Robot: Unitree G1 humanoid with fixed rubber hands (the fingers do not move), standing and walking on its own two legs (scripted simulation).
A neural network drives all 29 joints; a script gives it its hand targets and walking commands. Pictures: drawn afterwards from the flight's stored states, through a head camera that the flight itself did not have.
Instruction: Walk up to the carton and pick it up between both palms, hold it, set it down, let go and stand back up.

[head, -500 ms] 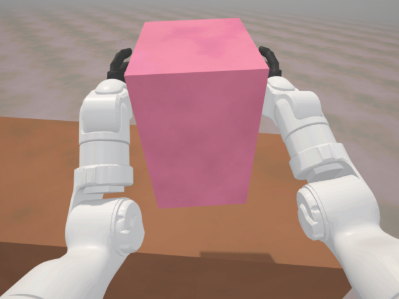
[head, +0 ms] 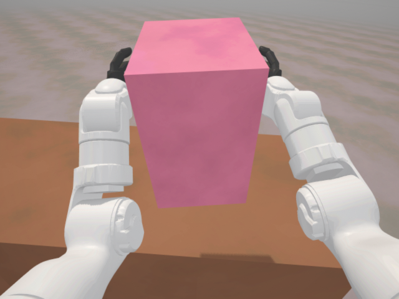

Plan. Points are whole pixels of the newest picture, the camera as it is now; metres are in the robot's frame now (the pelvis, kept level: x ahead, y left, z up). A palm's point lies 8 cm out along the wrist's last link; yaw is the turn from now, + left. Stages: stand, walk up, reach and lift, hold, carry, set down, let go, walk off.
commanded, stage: hold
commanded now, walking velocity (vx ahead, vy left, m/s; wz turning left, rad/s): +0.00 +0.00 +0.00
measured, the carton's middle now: (197, 115) +0.38 +0.00 +0.24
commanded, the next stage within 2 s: none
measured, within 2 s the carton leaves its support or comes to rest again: neither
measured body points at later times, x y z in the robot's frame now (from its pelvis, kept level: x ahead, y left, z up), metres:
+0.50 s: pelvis +0.00 +0.00 +0.00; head -0.08 +0.02 +0.44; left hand +0.39 +0.14 +0.29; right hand +0.39 -0.14 +0.30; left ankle +0.02 +0.12 -0.75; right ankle +0.01 -0.11 -0.75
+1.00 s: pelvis +0.00 +0.00 +0.00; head -0.09 +0.02 +0.44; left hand +0.39 +0.14 +0.30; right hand +0.39 -0.13 +0.30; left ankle +0.02 +0.12 -0.75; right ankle +0.01 -0.11 -0.75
